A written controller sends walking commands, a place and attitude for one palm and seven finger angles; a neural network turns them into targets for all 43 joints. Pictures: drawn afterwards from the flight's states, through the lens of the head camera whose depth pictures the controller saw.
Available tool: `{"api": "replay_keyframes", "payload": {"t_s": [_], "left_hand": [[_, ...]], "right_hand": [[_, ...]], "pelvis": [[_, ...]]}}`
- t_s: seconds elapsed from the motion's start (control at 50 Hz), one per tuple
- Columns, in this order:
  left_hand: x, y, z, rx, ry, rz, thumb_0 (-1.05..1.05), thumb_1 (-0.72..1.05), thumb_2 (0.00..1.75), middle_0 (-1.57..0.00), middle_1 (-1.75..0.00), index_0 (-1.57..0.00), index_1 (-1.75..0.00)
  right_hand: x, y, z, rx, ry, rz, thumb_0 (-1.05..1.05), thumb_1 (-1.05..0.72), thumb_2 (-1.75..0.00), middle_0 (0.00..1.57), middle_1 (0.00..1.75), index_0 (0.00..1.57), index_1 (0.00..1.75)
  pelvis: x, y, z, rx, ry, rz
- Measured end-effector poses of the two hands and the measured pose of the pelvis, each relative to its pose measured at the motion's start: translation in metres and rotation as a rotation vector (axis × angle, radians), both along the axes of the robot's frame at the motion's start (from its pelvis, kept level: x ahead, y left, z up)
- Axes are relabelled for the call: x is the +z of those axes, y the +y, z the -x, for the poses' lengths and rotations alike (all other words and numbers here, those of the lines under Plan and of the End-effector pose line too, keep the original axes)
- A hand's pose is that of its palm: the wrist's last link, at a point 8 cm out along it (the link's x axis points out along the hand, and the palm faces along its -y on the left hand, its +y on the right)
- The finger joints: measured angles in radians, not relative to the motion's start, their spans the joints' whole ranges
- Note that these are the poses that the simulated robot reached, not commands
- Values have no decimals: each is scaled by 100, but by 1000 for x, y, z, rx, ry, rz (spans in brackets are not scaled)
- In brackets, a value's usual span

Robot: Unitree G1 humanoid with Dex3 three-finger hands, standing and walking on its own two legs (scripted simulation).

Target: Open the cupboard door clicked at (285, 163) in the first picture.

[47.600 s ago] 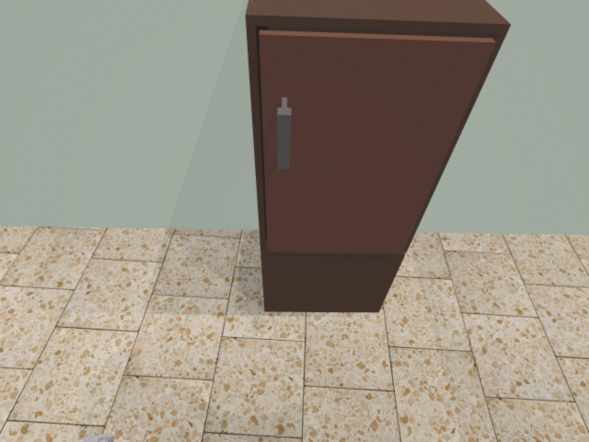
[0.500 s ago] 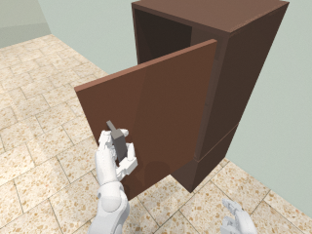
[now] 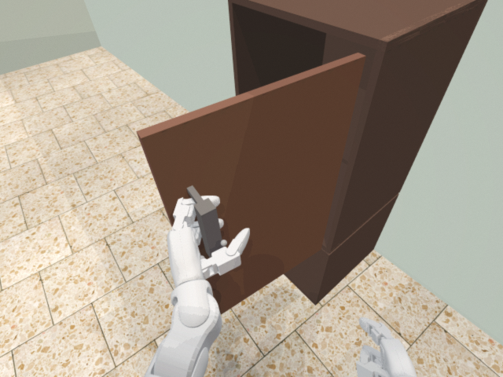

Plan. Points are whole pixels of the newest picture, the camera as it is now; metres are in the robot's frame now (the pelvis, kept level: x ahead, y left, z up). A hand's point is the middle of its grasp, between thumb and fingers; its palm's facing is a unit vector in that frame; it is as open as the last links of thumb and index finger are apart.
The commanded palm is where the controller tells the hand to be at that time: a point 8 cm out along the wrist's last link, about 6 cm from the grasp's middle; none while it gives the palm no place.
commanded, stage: open thumb and fingers to let go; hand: left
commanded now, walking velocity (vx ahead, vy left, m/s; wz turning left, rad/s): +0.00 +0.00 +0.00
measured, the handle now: (204, 223) +0.33 +0.10 +0.09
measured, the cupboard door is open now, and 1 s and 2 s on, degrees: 83 87 85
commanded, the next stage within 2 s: slide the hand sideways off the handle in 0.48 s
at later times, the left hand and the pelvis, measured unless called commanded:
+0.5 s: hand (224, 242) +0.30 +0.06 +0.09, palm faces +0.25 -0.97 +0.00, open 14.4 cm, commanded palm +0.25 +0.09 +0.09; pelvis -0.01 +0.02 +0.00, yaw -1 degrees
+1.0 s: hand (221, 271) +0.25 +0.06 +0.09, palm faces -0.17 -0.99 +0.03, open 16.1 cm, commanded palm +0.22 +0.13 +0.09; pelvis -0.01 +0.03 +0.00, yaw -3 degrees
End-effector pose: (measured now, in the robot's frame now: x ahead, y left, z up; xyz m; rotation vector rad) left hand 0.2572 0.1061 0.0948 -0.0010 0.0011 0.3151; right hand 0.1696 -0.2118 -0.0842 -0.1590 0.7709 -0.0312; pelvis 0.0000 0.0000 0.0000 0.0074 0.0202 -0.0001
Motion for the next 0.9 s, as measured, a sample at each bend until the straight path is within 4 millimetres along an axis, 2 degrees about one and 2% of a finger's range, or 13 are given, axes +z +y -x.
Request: {"api": "replay_keyframes", "payload": {"t_s": [0.16, 0.3, 0.62, 0.76, 0.9], "left_hand": [[0, 2, -5, -12, -2, -2, 0, -22, 41, -32, -122, -31, -122], [-2, 0, -10, -34, 7, -6, -1, -42, 33, -28, -105, -27, -105], [-2, 3, -1, -96, 6, -15, -1, -49, 30, -42, -65, -41, -65], [-4, 13, 8, -497, -36, -50, -1, -49, 30, -28, -44, -24, -45], [-6, 9, 14, -497, -25, 36, -1, -50, 29, -19, -34, -20, -35]], "right_hand": [[0, 10, 3, 4, 10, 2, 2, -90, -90, 20, 30, 20, 30], [-3, 19, 8, 0, 23, -6, 2, -90, -90, 20, 30, 20, 30], [-2, 29, 12, 14, 19, -7, 2, -90, -90, 20, 30, 20, 30], [2, 25, 22, -15, -10, -1, 2, -90, -90, 20, 30, 20, 30], [8, 23, 30, -43, -46, -6, 2, -90, -90, 20, 30, 20, 30]], "pelvis": [[-1, 8, 3, -2, 1, 7], [-2, 15, 5, -8, 7, 11], [-4, 23, 11, -10, -2, 18], [-4, 26, 15, -10, -5, 15], [-2, 29, 15, -34, -7, 8]]}}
